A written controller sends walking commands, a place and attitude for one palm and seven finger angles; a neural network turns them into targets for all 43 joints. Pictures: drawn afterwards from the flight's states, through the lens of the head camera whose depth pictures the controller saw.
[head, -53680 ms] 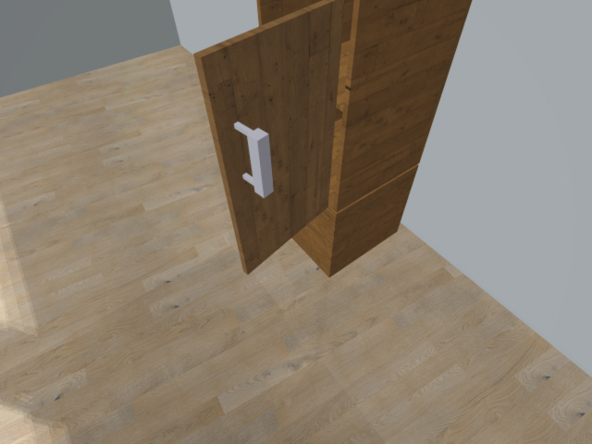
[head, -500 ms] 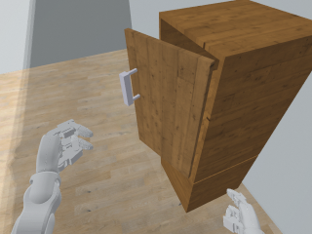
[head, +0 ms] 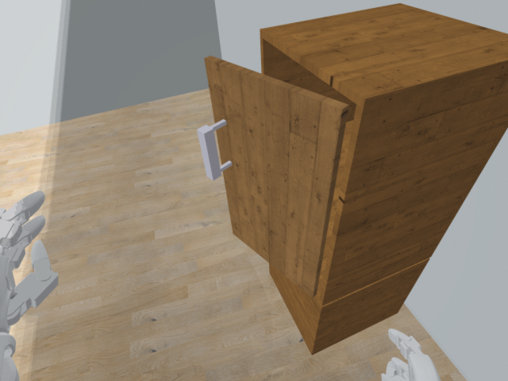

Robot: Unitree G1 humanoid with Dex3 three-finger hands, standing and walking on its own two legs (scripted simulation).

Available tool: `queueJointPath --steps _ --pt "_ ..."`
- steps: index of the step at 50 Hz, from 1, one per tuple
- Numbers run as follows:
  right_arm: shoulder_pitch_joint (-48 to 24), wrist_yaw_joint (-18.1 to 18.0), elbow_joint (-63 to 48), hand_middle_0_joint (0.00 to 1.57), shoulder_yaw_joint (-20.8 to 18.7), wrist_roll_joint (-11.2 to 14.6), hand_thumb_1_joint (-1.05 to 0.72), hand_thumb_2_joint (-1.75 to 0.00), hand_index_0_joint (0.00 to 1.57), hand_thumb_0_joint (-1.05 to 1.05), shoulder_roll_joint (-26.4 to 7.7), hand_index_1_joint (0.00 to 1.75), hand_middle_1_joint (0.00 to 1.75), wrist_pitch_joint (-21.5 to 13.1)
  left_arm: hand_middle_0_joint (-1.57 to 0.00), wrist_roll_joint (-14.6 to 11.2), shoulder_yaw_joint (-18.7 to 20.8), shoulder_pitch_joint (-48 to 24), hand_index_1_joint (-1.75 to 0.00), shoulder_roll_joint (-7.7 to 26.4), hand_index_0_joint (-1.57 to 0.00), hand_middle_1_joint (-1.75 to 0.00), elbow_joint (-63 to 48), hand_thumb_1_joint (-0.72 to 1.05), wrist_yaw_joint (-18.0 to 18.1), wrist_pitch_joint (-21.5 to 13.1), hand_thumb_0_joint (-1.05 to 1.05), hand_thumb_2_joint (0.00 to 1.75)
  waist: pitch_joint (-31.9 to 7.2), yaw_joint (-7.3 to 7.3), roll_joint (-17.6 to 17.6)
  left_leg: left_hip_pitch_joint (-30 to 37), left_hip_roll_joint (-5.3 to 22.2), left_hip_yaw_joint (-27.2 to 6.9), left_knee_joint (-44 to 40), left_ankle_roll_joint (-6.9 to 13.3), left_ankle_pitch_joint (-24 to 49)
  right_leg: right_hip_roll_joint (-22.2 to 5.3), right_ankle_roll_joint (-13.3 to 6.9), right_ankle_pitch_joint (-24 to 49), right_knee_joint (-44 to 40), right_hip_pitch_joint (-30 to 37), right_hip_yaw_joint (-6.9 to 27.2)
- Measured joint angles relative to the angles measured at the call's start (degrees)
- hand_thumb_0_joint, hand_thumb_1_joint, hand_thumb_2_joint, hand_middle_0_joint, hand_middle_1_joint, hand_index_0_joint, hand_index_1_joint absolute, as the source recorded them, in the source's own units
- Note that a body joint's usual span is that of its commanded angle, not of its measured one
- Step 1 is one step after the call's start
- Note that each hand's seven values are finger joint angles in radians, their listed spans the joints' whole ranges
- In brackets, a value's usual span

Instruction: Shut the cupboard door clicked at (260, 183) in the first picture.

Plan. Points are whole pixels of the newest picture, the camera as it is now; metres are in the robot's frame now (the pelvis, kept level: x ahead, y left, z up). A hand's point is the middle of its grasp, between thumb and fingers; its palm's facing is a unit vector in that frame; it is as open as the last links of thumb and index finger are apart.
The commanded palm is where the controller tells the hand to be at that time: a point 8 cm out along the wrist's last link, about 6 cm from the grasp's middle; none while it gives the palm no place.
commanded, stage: draw the hand back to the body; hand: left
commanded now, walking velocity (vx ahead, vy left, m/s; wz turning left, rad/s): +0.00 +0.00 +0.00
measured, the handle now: (217, 149) +0.61 +0.17 +0.04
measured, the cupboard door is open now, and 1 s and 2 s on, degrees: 22 22 22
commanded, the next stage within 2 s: step back with the hand held close in 0.24 s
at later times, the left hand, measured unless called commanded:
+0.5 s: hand (65, 274) +0.19 +0.26 +0.15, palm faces +0.43 -0.79 -0.44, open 7.4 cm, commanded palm +0.14 +0.29 +0.17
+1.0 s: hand (3, 321) +0.13 +0.31 +0.15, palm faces +0.40 -0.79 -0.47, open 7.4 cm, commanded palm +0.08 +0.34 +0.17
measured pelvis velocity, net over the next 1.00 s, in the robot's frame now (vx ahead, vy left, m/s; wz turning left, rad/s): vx -0.07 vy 0.04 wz -0.03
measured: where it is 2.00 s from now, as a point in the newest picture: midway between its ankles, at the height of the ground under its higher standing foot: outside the picture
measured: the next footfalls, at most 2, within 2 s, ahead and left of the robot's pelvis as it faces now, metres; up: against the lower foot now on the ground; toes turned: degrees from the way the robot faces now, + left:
right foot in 1.44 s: -0.22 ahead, -0.09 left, +0.00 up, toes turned +4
left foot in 1.90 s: -0.19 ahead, +0.18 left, +0.02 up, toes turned -7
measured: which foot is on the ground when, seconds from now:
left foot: down 0.00-1.00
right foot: down 0.00-1.00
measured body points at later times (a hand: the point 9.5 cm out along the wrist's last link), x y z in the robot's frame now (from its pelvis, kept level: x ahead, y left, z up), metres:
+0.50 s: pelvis +0.00 +0.00 +0.00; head -0.02 -0.03 +0.45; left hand +0.16 +0.30 +0.18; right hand +0.17 -0.24 -0.09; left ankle -0.01 +0.07 -0.74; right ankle -0.03 -0.09 -0.74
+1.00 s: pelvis -0.07 +0.04 -0.01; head -0.08 +0.04 +0.44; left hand +0.11 +0.34 +0.17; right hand +0.09 -0.22 -0.08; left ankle -0.01 +0.07 -0.74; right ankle -0.05 -0.09 -0.74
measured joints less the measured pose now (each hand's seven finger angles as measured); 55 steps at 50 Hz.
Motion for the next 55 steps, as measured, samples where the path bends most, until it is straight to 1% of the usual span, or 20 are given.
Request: queueJointPath --steps 6,11,17,20,24,30,33,39,44,48,52,55 --pt "-0.9 -0.32 -0.08 0.2 0.28 -0.14 -0.9 -0.9 0.2 0.01 0.69 0.3 0.3 -0.54 -0.23 0.12 -1.75 -1.64 -0.33 -1.59 -0.24 -0.33 2.11 0.89 -0.05 0.45 0.01 0.9 0.43 0.13 -0.72 -0.43 0.07 -0.07 -0.18 -0.14 0.49 0.05 -0.23 0.19 0.31 -0.66 -0.12" --pt "-0.5 -0.38 -0.03 0.2 0.8 -0.33 -0.9 -0.9 0.21 0.01 1.42 0.3 0.3 -1.36 -0.21 0.31 -2.44 -0.88 -0.31 -1.0 -0.22 -0.31 0.18 0.89 -0.09 0.67 0.01 0.9 -0.14 -0.06 -1.23 0.09 0.45 0.05 -0.04 -0.41 0.12 0.43 -0.5 0.23 -0.1 0.05 0.05" --pt "-0.63 -0.13 0.13 0.2 0.93 -0.39 -0.9 -0.9 0.21 0.01 1.6 0.3 0.3 -1.24 -0.21 -0.01 -0.91 -1.08 -0.31 0.14 -0.22 -0.3 -0.12 0.89 -0.33 -0.22 0.01 0.9 -0.16 -0.37 -0.79 0.51 0.64 0.27 -0.19 -0.52 0.06 0.61 -0.58 0.32 -0.34 0.43 0.31" --pt "-0.58 0.07 -0.21 0.2 0.83 -0.18 -0.9 -0.9 0.21 0.01 1.54 0.3 0.3 -0.51 -0.21 -0.09 -0.16 -1.19 -0.31 0.24 -0.22 -0.3 0.96 0.89 -0.63 -0.41 0.01 0.9 -0.04 -0.47 -0.62 -0.12 0.85 0.32 -0.04 -0.54 0.16 0.81 -0.59 0.59 -0.56 -0.04 0.34" --pt "-0.93 0.16 -0.6 0.2 0.39 -0.21 -0.9 -0.9 0.21 0.01 0.73 0.3 0.3 1.12 -0.21 0.38 1.09 -0.45 -0.31 0.48 -0.22 -0.3 2.16 0.89 -0.42 -2.31 0.01 0.9 -0.55 -1.2 0.01 -3.31 1.63 0.35 2.26 -0.44 -0.66 1.57 -0.52 1.22 -0.68 -2.21 0.32" --pt "-1.2 -0.52 -1.27 0.2 -1.18 -0.02 -0.9 -0.9 0.21 0.01 -0.74 0.3 0.3 3.38 -0.21 0.8 -0.17 1.03 -0.31 0.6 -0.21 -0.3 0.61 0.89 -0.08 -2.93 0.01 0.9 -0.38 -2.19 -0.33 -5.61 1.19 1.46 2.87 0.19 -0.46 1.0 0.27 0.89 1.52 -5.45 1.21" --pt "-1.42 -0.94 -2.1 0.2 -1.65 0.12 -0.9 -0.9 0.21 0.01 -0.84 0.3 0.3 4.61 -0.21 0.69 0.25 1.7 -0.31 2.01 -0.22 -0.3 -0.82 0.89 -0.06 -3.14 0.01 0.9 -0.26 -2.89 -0.94 -6.42 0.86 2.11 3.05 0.6 -0.14 0.61 0.74 0.79 2.78 -6.85 1.73" --pt "-1.49 -1.13 -4.08 0.2 -1.64 0.42 -0.9 -0.9 0.2 0.01 -0.11 0.3 0.3 6.13 -0.21 0.34 3.08 3.01 -0.31 5.37 -0.22 -0.3 -2.82 0.88 0.43 -3.81 0.01 0.9 -0.41 -4.02 -2.63 -8.16 0.46 3.11 3.95 1.37 0.68 0.1 1.49 1.17 4.96 -9.31 2.46" --pt "-0.72 -1.13 -5.1 0.2 -1.21 0.35 -0.9 -0.9 0.2 0.01 0.03 0.3 0.3 5.72 -0.21 0.74 3.47 3.73 -0.31 5.24 -0.22 -0.3 -3.33 0.89 0.71 -4.3 0.01 0.9 -0.82 -3.97 -3.21 -9.84 0.23 3.54 5.03 2.34 1.64 -0.22 2.31 2.13 6.16 -11.04 2.62" --pt "0.24 -1.42 -5.55 0.2 -0.9 0.16 -0.9 -0.9 0.21 0.01 -0.05 0.3 0.3 4.65 -0.21 2.17 3.28 3.06 -0.31 3.77 -0.22 -0.3 -2.79 0.89 0.81 -5.1 0.01 0.9 -0.53 -3.47 -3.24 -11.78 0.0 3.59 6.9 3.23 2.03 -0.47 2.99 2.53 8.13 -12.86 2.51" --pt "1.77 -1.6 -5.15 0.2 -0.98 -0.25 -0.9 -0.9 0.21 0.01 0.21 0.3 0.3 3.29 -0.21 3.9 3.51 0.26 -0.31 2.5 -0.22 -0.3 -1.93 0.88 0.74 -5.8 0.01 0.9 -0.22 -3.59 -2.93 -14.67 0.13 3.17 9.2 3.77 2.39 0.04 3.57 -0.56 12.93 -12.84 3.67" --pt "2.23 -1.24 -4.32 0.2 -0.82 -0.49 -0.9 -0.9 0.21 0.01 0.77 0.3 0.3 2.52 -0.21 4.16 4.53 -1.2 -0.31 2.25 -0.22 -0.3 -2.82 0.88 0.72 -6.74 0.01 0.9 -0.08 -3.58 -3.25 -17.37 0.54 3.44 10.03 3.68 3.12 0.17 3.42 -3.62 13.87 -11.63 4.05"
